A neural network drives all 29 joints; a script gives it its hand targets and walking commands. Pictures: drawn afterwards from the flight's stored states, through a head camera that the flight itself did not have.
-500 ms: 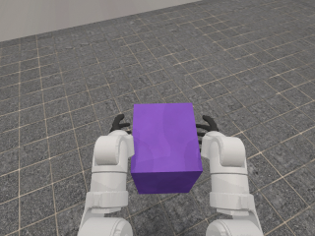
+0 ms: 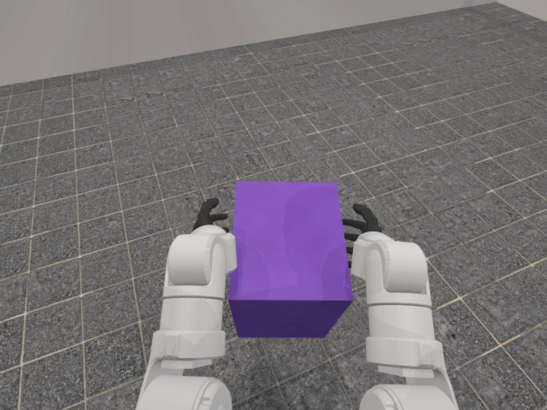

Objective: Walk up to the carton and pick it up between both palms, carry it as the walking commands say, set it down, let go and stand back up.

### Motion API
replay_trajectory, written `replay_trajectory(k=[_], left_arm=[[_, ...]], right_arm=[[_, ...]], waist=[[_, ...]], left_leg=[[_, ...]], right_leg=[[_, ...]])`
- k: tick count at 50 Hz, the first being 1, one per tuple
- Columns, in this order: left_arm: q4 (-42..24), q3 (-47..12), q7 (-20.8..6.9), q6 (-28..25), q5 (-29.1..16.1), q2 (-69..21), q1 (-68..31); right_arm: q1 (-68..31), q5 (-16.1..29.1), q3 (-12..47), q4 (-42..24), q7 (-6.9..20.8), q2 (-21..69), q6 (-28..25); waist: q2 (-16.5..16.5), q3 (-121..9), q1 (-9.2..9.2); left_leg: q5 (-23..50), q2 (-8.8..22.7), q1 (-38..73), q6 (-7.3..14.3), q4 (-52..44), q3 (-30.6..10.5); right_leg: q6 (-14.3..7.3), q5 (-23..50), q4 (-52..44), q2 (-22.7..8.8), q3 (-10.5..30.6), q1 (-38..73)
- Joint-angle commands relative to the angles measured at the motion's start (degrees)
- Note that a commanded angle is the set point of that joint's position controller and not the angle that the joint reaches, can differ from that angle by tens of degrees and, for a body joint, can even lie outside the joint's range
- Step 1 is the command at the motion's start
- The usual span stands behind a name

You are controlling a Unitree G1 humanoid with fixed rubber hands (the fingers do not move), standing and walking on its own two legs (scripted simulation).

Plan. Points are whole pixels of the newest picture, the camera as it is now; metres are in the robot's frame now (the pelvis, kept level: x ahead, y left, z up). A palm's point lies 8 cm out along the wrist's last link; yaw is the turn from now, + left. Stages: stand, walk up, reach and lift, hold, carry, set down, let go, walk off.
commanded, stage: carry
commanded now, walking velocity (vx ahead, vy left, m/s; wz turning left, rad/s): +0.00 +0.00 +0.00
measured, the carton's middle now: (283, 265) +0.34 +0.01 -0.01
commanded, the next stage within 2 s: hold in 1.70 s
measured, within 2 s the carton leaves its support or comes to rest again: neither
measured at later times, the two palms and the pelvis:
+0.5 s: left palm (213, 247) +0.31 +0.11 +0.09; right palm (379, 254) +0.31 -0.12 +0.08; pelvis +0.00 -0.01 +0.00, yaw +0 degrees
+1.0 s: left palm (206, 271) +0.27 +0.11 +0.10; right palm (385, 280) +0.26 -0.12 +0.09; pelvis -0.04 -0.01 +0.00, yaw +0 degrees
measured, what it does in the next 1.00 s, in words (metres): stands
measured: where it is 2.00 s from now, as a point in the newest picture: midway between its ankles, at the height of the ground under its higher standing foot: outside the picture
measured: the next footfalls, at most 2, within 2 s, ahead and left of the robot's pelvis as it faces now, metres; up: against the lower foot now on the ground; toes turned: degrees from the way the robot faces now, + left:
none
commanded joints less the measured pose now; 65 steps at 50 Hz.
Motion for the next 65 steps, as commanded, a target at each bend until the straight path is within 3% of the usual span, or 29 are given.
replay_trajectory(k=[1, 3, 4, 6, 7, 8, 9, 11, 12, 14, 15, 16, 18, 20, 21, 22, 23, 24, 25, 27, 28, 32, 34, 36, 38, 42, 44, 54, 65], left_arm=[[-2.45, -31.35, -27.58, -0.24, -23.05, -59.75, -32.46], [-3.51, -31.60, -27.73, -0.26, -23.42, -60.62, -34.66], [-3.81, -31.63, -27.89, -0.34, -23.55, -60.62, -34.69], [-2.85, -31.34, -27.87, -0.65, -23.25, -61.60, -34.37], [-2.57, -31.21, -27.67, -1.24, -22.77, -62.33, -34.72], [-1.08, -29.73, -27.69, -1.44, -21.85, -62.71, -33.12], [-0.47, -29.44, -27.54, -1.21, -21.85, -62.67, -32.83], [1.47, -28.30, -27.41, -1.30, -21.31, -62.07, -29.41], [2.32, -27.95, -27.37, -1.09, -21.15, -61.43, -27.98], [0.43, -28.59, -27.16, -1.13, -21.62, -60.29, -29.21], [0.22, -28.55, -27.10, -1.12, -21.01, -59.71, -28.74], [-0.66, -29.54, -27.26, -1.06, -21.31, -59.57, -30.01], [-1.68, -30.25, -27.46, -0.94, -21.79, -59.55, -31.25], [-1.67, -30.03, -27.60, -1.23, -21.63, -59.57, -32.92], [-1.29, -30.19, -27.71, -1.31, -22.00, -60.43, -33.71], [-0.22, -29.58, -27.78, -1.33, -21.57, -60.63, -32.27], [0.59, -29.29, -27.84, -1.37, -21.65, -61.36, -31.95], [1.72, -28.73, -27.94, -1.23, -21.45, -61.05, -30.96], [2.25, -28.61, -27.92, -1.29, -21.54, -60.98, -30.97], [3.79, -26.95, -27.66, -1.21, -20.83, -60.04, -29.57], [3.07, -27.51, -27.82, -1.31, -21.29, -60.09, -31.10], [2.46, -27.91, -27.82, -1.58, -21.28, -60.45, -33.00], [2.16, -27.45, -27.72, -1.69, -21.24, -59.64, -33.82], [3.72, -26.90, -27.75, -1.68, -20.74, -60.05, -32.34], [3.71, -26.83, -27.76, -1.67, -20.87, -60.01, -32.73], [4.69, -26.10, -27.69, -1.61, -20.46, -59.79, -32.25], [5.10, -25.78, -27.83, -1.73, -20.39, -59.57, -32.23], [4.15, -26.63, -27.71, -1.57, -20.67, -59.60, -31.43], [3.47, -26.53, -27.87, -1.59, -21.03, -59.92, -31.71]], right_arm=[[-33.81, 23.87, 32.44, -3.93, 17.03, 64.05, -0.74], [-34.58, 23.13, 32.11, -5.32, 17.05, 63.53, -1.14], [-33.63, 22.75, 32.06, -4.79, 17.08, 63.24, -1.13], [-35.85, 24.22, 33.75, -6.35, 17.31, 63.60, -1.10], [-36.83, 25.25, 34.15, -6.71, 17.46, 64.08, -1.14], [-39.12, 26.27, 34.73, -7.49, 17.46, 64.37, -1.27], [-38.54, 25.79, 33.61, -6.61, 17.30, 63.68, -1.27], [-38.66, 25.36, 33.07, -6.73, 17.53, 62.87, -1.46], [-37.88, 25.16, 32.85, -6.45, 17.63, 62.61, -1.36], [-35.55, 24.90, 32.55, -4.26, 17.59, 63.29, -1.13], [-34.32, 24.44, 32.32, -3.43, 17.57, 62.93, -1.11], [-33.79, 23.99, 32.24, -2.74, 17.56, 63.28, -1.02], [-31.98, 23.29, 32.08, -1.78, 17.59, 63.49, -0.86], [-32.79, 23.96, 32.72, -1.98, 17.62, 64.02, -1.03], [-33.49, 24.12, 32.91, -2.19, 17.62, 64.39, -1.05], [-34.28, 24.50, 33.04, -2.58, 17.65, 64.37, -1.13], [-35.75, 24.76, 32.89, -3.31, 17.68, 64.17, -1.26], [-35.54, 24.46, 32.36, -2.85, 17.76, 63.61, -1.24], [-35.97, 24.33, 32.01, -2.71, 17.76, 63.45, -1.46], [-35.80, 24.38, 31.44, -1.89, 17.97, 62.67, -1.35], [-36.46, 24.27, 31.34, -2.47, 17.97, 62.52, -1.70], [-35.16, 23.75, 30.65, -1.09, 18.14, 62.84, -1.74], [-34.82, 23.97, 30.94, -0.20, 18.06, 63.23, -1.71], [-35.62, 24.04, 30.81, -1.19, 18.14, 62.49, -1.87], [-36.29, 24.08, 30.58, -1.01, 18.21, 62.40, -1.92], [-36.21, 23.97, 30.36, -0.80, 18.25, 61.97, -2.03], [-35.78, 23.58, 30.38, -0.45, 18.17, 61.87, -2.05], [-34.77, 23.89, 30.96, -0.87, 18.17, 62.13, -2.09], [-36.21, 24.22, 31.55, -3.24, 18.09, 62.16, -2.37]], waist=[[10.64, -18.63, -0.79], [7.61, -19.36, 0.11], [4.66, -21.75, 0.68], [-4.29, -23.79, 0.99], [-8.82, -22.57, 0.58], [-9.75, -22.26, 0.59], [-7.87, -21.33, 0.64], [-5.34, -21.54, 0.51], [-2.51, -22.04, 0.51], [7.66, -21.08, 0.40], [8.51, -20.84, 0.34], [8.22, -21.23, 0.22], [3.94, -22.62, 0.72], [-1.80, -23.26, 0.48], [-4.86, -22.37, 0.21], [-6.33, -21.86, 0.17], [-5.71, -21.27, 0.25], [-4.96, -20.89, 0.28], [-3.37, -20.14, 0.34], [2.85, -18.91, 0.53], [4.57, -18.55, 0.51], [2.34, -18.31, 0.38], [0.01, -17.90, 0.27], [-0.26, -18.41, 0.23], [0.67, -17.70, 0.22], [1.63, -16.22, 0.32], [-0.55, -16.98, 0.22], [1.61, -16.64, 0.23], [0.39, -17.78, 0.12]], left_leg=[[87.27, 15.95, 30.50, -1.78, 5.99, -10.13], [76.76, 13.08, 17.78, -2.62, 6.85, -6.60], [66.61, 11.76, 11.05, -3.71, 9.00, -4.74], [30.50, 6.48, -1.47, -6.69, 14.78, -1.96], [5.59, 4.37, -5.04, -7.61, 10.71, -2.38], [-0.62, 4.47, -7.33, -7.28, 6.96, -3.89], [-1.49, 4.43, -6.32, -6.39, 3.49, -3.78], [11.08, 5.67, 2.39, -4.95, -2.08, -3.66], [23.83, 7.92, 7.07, -4.37, -1.24, -5.71], [59.19, 13.51, 16.54, -2.32, 3.12, -9.18], [66.64, 13.83, 18.63, -1.25, 4.76, -8.64], [67.76, 13.73, 18.47, -0.90, 5.70, -8.05], [60.60, 10.84, 11.78, -2.47, 9.13, -5.25], [34.20, 8.11, 2.45, -4.51, 9.92, -4.46], [19.24, 6.76, -0.19, -4.91, 8.09, -3.96], [9.57, 6.04, -1.44, -4.86, 4.63, -4.04], [7.79, 6.03, -0.83, -4.77, 1.95, -3.99], [7.74, 6.17, 1.25, -4.26, 0.04, -3.99], [13.52, 7.25, 3.16, -3.80, -0.69, -5.07], [36.74, 11.41, 8.52, -2.33, 0.67, -8.26], [42.23, 11.99, 9.10, -1.09, 2.35, -8.31], [32.67, 10.64, 4.66, -2.17, 2.11, -7.51], [23.80, 9.40, 2.65, -2.16, 2.24, -6.96], [18.93, 9.00, 2.50, -2.04, 1.01, -7.65], [21.64, 9.46, 2.19, -1.83, 0.15, -8.71], [16.93, 9.35, 0.70, -1.50, -0.85, -8.93], [15.37, 8.92, 0.01, -1.38, -0.59, -9.16], [18.80, 9.39, -0.18, -1.62, -0.56, -9.24], [16.01, 8.91, -0.18, -1.20, -0.55, -8.96]], right_leg=[[1.72, -8.02, 5.50, 2.10, -0.74, -16.50], [0.36, 3.35, -3.23, 1.36, 1.08, -1.87], [-0.73, 15.39, -6.23, -0.47, 3.16, 8.29], [-7.07, 53.14, -4.43, -8.65, 11.94, 21.89], [-9.18, 58.65, -4.38, -11.96, 15.16, 23.51], [-9.30, 61.39, -4.77, -13.25, 16.27, 25.85], [-8.19, 57.04, -5.41, -13.05, 14.64, 24.34], [-5.15, 46.78, -3.99, -10.11, 10.60, 17.71], [-4.26, 37.60, -3.26, -8.05, 9.93, 12.91], [-1.89, 13.75, 1.65, -3.28, 5.69, 1.38], [-1.23, 10.07, 1.51, -2.04, 4.70, -1.49], [-0.97, 10.11, 0.64, -1.63, 3.96, -1.28], [-2.47, 23.44, -2.78, -2.51, 5.21, 7.19], [-5.34, 44.12, -3.58, -6.98, 9.90, 16.57], [-6.03, 50.28, -4.17, -8.80, 10.92, 18.10], [-6.05, 49.87, -4.49, -9.89, 11.30, 18.67], [-5.62, 45.64, -5.17, -9.85, 11.60, 17.86], [-4.89, 38.03, -5.94, -9.27, 10.78, 15.67], [-4.38, 33.04, -5.51, -8.31, 10.52, 13.28], [-2.76, 15.88, -3.50, -5.28, 9.46, 6.11], [-2.20, 12.43, -4.27, -4.51, 8.63, 4.66], [-2.73, 14.50, -5.65, -5.44, 10.02, 8.24], [-3.26, 17.83, -7.46, -5.92, 10.79, 9.76], [-3.59, 15.71, -7.79, -6.14, 11.31, 9.33], [-3.15, 13.67, -7.65, -5.68, 11.00, 8.90], [-3.29, 10.46, -9.10, -5.52, 11.75, 8.18], [-3.32, 11.92, -9.48, -5.80, 11.99, 9.42], [-3.13, 12.77, -8.38, -5.26, 11.37, 8.59], [-3.54, 13.66, -9.20, -5.19, 12.05, 9.09]])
